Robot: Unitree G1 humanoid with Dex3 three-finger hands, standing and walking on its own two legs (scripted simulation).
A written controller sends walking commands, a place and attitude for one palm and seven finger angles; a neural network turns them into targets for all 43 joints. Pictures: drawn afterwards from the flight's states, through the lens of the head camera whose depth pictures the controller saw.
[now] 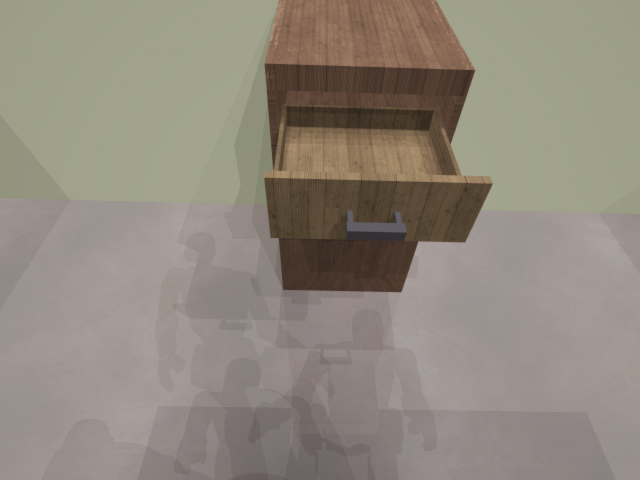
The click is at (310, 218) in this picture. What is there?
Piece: drawer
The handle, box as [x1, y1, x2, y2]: [346, 210, 406, 240]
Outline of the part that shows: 347,210 346,239 404,239 406,232 404,223 401,222 399,212 394,213 394,223 353,222 352,210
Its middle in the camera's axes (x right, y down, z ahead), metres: +0.10 -0.03 +0.72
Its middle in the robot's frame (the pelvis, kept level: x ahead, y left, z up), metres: +0.56 -0.07 -0.04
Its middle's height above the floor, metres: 0.72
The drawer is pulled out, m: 0.30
